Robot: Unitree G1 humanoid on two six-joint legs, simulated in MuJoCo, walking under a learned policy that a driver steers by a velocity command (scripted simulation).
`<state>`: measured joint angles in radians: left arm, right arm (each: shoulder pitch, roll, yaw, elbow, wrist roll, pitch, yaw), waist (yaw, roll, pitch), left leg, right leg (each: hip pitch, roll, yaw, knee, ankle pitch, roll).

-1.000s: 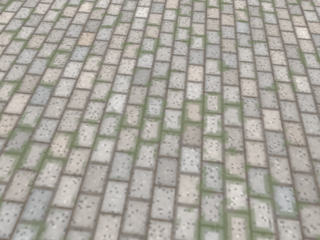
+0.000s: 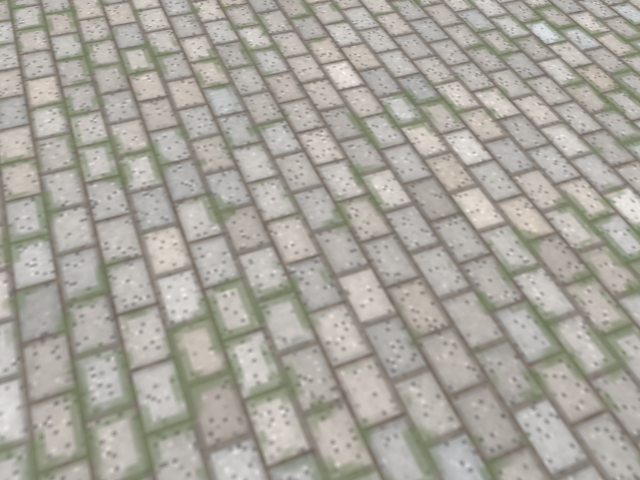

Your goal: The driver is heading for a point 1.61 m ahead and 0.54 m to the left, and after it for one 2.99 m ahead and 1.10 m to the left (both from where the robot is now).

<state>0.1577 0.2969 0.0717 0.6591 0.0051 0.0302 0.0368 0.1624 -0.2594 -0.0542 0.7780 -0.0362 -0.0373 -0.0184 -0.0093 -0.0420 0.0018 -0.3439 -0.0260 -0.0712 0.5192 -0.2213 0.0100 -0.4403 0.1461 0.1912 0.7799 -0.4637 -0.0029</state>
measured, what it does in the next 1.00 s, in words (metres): steps to the left, turning left: right foot, then left foot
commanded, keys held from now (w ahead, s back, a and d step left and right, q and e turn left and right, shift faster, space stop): q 0.52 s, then w+q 0.44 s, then w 0.04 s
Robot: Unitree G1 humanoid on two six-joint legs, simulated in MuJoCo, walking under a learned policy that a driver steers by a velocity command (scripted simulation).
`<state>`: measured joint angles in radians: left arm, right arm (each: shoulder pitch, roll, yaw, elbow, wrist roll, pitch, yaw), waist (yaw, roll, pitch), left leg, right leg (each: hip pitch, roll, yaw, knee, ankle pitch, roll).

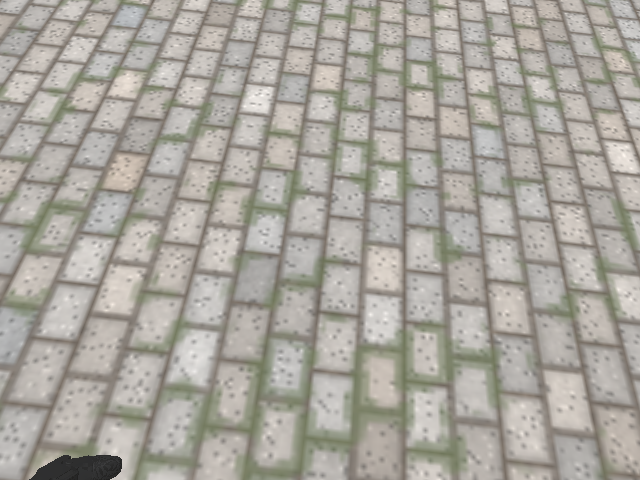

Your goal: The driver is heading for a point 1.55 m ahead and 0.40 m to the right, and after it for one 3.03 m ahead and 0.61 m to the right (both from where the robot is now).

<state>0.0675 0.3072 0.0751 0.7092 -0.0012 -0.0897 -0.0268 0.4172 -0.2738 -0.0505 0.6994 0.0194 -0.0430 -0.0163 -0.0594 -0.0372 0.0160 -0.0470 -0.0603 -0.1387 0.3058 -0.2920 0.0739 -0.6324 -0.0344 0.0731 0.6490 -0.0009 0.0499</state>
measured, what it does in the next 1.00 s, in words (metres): walks ahead, turning right: right foot, then left foot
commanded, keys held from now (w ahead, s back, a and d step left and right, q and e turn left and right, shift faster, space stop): w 0.12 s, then w+e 0.88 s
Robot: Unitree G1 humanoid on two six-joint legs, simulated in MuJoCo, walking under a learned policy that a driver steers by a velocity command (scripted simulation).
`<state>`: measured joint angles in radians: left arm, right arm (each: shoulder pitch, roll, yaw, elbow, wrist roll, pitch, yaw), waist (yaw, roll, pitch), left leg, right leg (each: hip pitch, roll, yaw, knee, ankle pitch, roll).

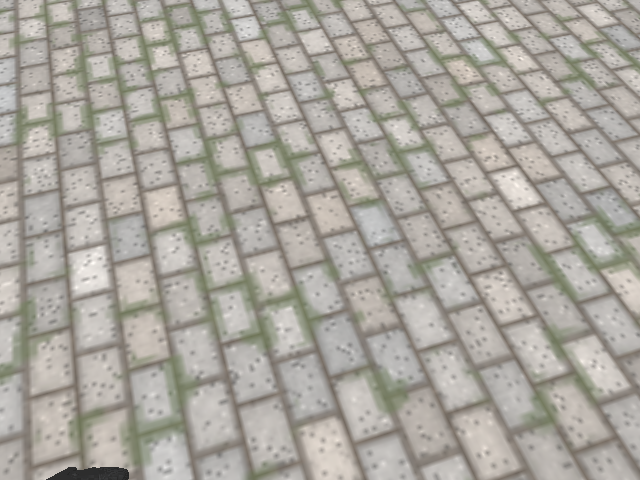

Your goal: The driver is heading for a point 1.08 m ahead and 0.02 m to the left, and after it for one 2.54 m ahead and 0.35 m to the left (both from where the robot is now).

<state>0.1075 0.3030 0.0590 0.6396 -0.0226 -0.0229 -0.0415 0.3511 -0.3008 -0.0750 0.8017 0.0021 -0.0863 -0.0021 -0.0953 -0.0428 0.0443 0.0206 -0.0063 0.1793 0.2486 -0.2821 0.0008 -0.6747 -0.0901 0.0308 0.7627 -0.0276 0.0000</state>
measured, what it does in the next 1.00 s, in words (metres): walks ahead: right foot, then left foot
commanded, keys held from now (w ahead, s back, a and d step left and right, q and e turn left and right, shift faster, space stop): w+e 0.32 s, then w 0.02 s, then w+q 0.66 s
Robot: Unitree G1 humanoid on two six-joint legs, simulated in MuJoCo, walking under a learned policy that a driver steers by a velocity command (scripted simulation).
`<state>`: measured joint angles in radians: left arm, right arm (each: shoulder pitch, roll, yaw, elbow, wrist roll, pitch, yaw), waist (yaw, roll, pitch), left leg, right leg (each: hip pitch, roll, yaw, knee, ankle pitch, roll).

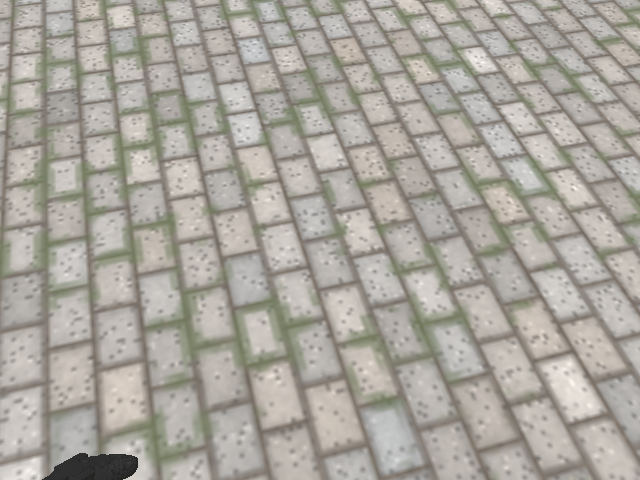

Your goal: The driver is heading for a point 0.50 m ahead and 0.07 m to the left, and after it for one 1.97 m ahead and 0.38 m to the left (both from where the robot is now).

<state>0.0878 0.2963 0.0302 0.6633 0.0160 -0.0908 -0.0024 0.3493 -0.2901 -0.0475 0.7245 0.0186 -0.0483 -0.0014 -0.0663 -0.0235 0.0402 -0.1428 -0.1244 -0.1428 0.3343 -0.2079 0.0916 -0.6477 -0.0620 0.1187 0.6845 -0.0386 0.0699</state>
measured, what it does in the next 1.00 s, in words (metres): walks ahead, turning left: right foot, then left foot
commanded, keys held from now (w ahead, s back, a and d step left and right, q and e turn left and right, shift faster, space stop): w+q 0.52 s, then q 0.26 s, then e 0.22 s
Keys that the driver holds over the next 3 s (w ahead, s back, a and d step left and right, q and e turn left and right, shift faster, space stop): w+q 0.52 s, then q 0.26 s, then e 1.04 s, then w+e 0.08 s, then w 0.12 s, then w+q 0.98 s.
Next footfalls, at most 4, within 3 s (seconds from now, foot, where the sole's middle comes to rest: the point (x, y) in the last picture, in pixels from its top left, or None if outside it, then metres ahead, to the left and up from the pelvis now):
0.16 right None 0.27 -0.14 -0.78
0.66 left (213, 479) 0.47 0.19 -0.78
1.10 right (313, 420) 0.58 -0.02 -0.78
1.44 left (203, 477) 0.48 0.21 -0.78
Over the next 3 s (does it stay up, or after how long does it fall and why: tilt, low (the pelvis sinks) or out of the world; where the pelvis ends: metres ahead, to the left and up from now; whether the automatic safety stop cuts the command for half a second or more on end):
stays up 1.02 0.09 -0.02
